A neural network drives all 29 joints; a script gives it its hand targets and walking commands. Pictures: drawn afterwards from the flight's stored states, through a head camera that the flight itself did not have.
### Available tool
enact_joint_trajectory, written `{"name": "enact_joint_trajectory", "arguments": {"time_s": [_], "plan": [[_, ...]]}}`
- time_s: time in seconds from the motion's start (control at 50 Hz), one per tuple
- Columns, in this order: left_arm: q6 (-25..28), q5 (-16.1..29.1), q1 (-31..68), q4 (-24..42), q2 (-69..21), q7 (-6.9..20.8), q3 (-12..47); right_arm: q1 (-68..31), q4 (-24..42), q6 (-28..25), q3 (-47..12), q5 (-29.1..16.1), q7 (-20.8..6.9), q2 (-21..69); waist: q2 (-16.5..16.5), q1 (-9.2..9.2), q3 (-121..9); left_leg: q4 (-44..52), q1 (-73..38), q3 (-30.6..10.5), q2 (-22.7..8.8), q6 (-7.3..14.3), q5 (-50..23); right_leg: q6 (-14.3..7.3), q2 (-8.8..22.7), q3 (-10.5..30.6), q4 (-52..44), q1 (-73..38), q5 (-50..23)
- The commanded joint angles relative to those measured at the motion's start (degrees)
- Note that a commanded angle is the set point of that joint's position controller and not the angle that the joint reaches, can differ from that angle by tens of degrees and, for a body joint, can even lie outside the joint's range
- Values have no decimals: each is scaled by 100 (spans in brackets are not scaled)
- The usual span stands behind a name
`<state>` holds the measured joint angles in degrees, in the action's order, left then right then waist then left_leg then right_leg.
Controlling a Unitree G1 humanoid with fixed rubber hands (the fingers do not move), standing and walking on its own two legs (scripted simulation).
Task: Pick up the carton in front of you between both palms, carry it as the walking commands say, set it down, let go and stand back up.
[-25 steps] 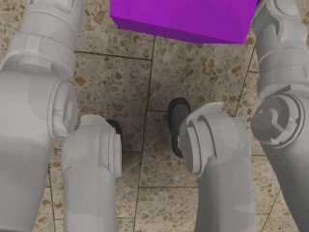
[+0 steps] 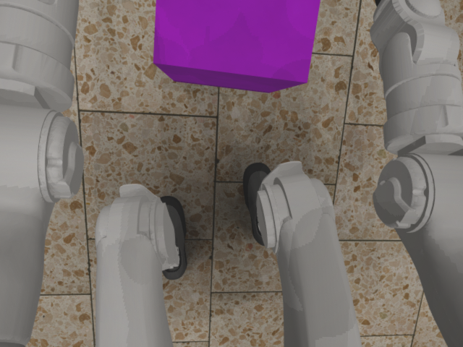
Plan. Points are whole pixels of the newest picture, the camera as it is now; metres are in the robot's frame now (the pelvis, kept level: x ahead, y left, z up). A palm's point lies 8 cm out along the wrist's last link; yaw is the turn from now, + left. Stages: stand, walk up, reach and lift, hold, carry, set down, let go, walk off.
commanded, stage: set down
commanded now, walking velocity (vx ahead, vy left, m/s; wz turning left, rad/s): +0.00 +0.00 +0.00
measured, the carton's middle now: (232, 21) +0.56 -0.08 -0.29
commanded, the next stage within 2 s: let go in 0.74 s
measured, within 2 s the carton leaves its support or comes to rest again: neither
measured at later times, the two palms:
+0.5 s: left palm out of the picture +0.63 +0.11 +0.03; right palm out of the picture +0.53 -0.27 +0.03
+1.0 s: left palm out of the picture +0.56 +0.13 +0.14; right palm out of the picture +0.49 -0.27 +0.14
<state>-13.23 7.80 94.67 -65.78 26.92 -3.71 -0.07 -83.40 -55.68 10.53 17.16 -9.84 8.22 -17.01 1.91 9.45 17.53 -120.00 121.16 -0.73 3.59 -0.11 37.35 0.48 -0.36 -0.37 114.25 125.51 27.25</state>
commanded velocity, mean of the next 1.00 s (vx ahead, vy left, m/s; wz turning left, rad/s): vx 0.00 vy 0.00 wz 0.00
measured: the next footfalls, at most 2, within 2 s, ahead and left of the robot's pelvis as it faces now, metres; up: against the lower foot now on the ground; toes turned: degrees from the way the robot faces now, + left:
none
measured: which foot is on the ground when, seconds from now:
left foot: down 0.00-1.00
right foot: down 0.00-1.00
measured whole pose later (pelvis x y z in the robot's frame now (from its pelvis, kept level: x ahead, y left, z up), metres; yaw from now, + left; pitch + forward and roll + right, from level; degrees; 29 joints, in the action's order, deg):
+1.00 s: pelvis +0.05 -0.01 +0.25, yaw +2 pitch +44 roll +1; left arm -13.7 -8.0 60.2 -45.4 11.8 -4.3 -15.0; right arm -49.9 -38.2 11.1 21.8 5.5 -4.0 -11.3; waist 1.9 6.9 -2.2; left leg -58.7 81.9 -3.7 4.4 -1.1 20.3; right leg -0.3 -0.3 1.1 56.5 85.5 14.5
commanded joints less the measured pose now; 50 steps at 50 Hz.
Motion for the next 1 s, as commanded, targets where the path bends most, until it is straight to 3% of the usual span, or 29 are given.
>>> {"name": "enact_joint_trajectory", "arguments": {"time_s": [0.0, 0.12, 0.28, 0.52, 0.7, 0.76, 0.86, 0.98], "plan": [[102, -209, 1443, 334, 509, 97, -314, -1195, 618, -63, 225, 243, -51, -572, 200, 244, -6761, 1554, -1495, 269, 177, 51, -842, 153, -165, -263, -935, -4785, -2050], [49, -436, 1434, 683, 385, 141, -472, -943, 967, 16, 506, 486, -161, -626, 520, 368, -7388, 2084, -2357, 232, 234, -12, -1211, 173, -185, -394, -1487, -4559, -2148], [-252, -517, 1235, 1513, 262, 122, -466, -462, 1584, 289, 588, 439, -289, -788, 975, 480, -8557, 2717, -3818, 214, 326, -85, -2119, 164, -261, -526, -2205, -4834, -2760], [-322, -762, 558, 1618, 185, 272, -803, 103, 1823, 385, 600, 488, -465, -578, 716, 375, -8313, 4127, -4341, 176, 351, -129, -2514, 243, -282, -434, -3537, -5934, -3300], [-187, -988, 242, 1309, 19, 454, -1033, 393, 1653, 273, 788, 810, -568, -333, 667, 390, -7782, 5267, -5028, 80, 310, -182, -2662, 260, -243, -399, -4670, -6403, -3224], [-120, -1189, -69, 1262, -133, 475, -1233, 645, 1625, 201, 861, 1035, -661, -209, 637, 297, -7670, 5597, -5288, 57, 290, -207, -2843, 254, -242, -393, -4978, -6592, -3260], [-27, -1535, -1185, 1790, -598, 242, -1528, 1622, 1931, 48, 826, 1414, -948, -183, 541, 139, -8119, 6089, -6073, 24, 281, -278, -3653, 176, -263, -390, -5358, -7450, -3865], [107, -1587, -2964, 3192, -1357, -258, -1457, 3071, 2677, -116, 384, 1592, -1386, -387, 219, 49, -8098, 6818, -6797, 16, 259, -369, -3967, 25, -250, -279, -5937, -8842, -4292]]}}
